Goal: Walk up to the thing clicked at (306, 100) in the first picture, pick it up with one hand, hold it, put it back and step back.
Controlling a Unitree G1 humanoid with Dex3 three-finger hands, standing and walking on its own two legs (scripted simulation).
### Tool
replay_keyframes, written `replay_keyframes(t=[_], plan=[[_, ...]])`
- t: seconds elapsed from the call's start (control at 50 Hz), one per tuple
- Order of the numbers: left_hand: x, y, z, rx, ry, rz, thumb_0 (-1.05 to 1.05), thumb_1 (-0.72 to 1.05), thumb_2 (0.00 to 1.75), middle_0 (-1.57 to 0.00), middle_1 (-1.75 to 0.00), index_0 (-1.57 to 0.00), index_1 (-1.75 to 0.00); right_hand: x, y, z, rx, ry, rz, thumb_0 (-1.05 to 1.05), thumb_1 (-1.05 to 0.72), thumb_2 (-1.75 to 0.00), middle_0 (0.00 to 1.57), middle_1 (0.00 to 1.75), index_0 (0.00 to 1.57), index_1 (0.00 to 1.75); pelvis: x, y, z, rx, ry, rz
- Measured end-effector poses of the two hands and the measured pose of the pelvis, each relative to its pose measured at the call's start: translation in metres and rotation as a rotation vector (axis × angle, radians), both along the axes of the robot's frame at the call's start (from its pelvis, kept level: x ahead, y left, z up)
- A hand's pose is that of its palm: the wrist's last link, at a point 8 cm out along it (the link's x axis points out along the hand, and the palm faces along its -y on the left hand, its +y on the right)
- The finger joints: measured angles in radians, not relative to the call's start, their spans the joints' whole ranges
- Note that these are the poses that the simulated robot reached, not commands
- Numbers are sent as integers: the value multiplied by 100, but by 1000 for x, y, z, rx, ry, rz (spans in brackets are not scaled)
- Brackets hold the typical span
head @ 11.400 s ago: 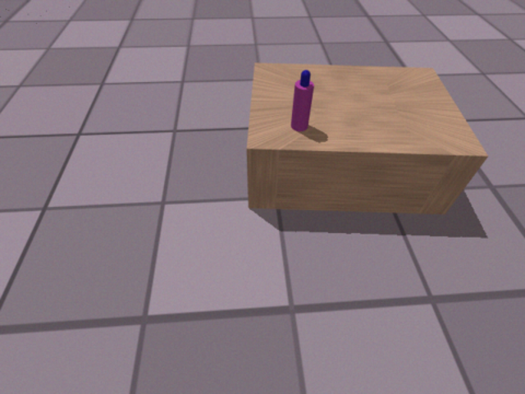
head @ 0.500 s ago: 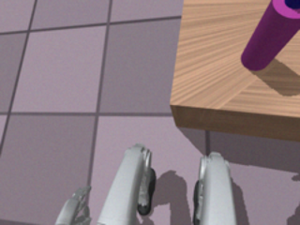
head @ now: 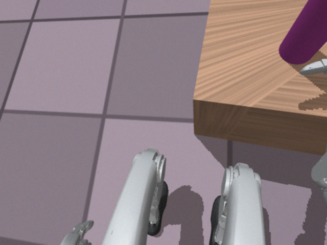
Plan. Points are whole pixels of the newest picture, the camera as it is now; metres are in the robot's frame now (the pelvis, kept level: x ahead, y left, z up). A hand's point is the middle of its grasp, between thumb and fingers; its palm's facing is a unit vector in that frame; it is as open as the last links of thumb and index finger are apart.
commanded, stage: close in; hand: right
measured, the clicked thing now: out of the picture +0.59 -0.23 +0.07
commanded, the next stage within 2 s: rest palm in 0.16 s
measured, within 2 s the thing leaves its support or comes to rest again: leaves its support in 1.82 s
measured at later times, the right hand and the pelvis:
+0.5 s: hand (316, 35) +0.56 -0.23 +0.03, palm faces +0.19 +0.98 -0.02, open 17.3 cm; pelvis +0.01 +0.01 +0.01, yaw -1 degrees
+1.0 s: hand (309, 38) +0.57 -0.23 +0.01, palm faces +0.18 +0.98 -0.03, open 15.2 cm; pelvis +0.01 +0.00 -0.01, yaw -1 degrees
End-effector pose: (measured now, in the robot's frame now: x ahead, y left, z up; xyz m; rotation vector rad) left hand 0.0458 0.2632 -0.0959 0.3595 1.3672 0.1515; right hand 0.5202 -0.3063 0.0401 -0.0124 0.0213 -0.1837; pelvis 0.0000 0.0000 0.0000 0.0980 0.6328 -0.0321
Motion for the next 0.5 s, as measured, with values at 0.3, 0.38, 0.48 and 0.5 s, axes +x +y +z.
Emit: replay_keyframes(t=[0.3, 0.38, 0.48, 0.5], plan=[[12, 17, 6, 24, 42, -18, 1, 89, 90, -19, -30, -20, -30, 12, 21, -11, 14, 9, -8, -1, 50, -3, 6, 4, 5, 4, 10, 5, 6, -16, 22, -3], [18, 18, 4, 25, 41, -19, 0, 87, 91, -19, -29, -19, -30, 13, 24, -12, 1, 9, -11, -1, 49, -4, 6, 4, 5, 5, 12, 5, 6, -18, 24, -3], [24, 15, 2, 13, 32, -19, 0, 85, 93, -19, -29, -18, -31, 13, 25, -9, -5, 5, -9, -1, 50, -3, 7, 4, 6, 4, 13, 5, 7, -20, 22, -4], [25, 14, 2, 11, 30, -19, 0, 85, 93, -19, -29, -18, -31, 13, 26, -9, -4, 5, -8, -1, 50, -3, 8, 4, 6, 4, 13, 5, 8, -20, 21, -4]])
